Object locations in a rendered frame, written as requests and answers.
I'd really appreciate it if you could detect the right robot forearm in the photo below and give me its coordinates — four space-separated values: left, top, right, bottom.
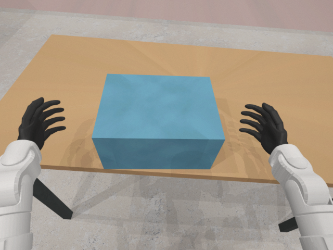
268 144 333 250

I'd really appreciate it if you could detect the left robot forearm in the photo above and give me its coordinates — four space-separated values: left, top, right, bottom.
0 140 42 250

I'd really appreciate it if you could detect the right robot hand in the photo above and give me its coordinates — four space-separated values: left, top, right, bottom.
239 103 288 154

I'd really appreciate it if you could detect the left robot hand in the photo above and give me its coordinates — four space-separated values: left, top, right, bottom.
17 97 66 150

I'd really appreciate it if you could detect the carton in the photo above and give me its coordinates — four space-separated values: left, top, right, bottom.
92 74 225 169

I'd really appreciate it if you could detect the table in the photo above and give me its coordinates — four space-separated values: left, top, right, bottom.
0 34 333 232

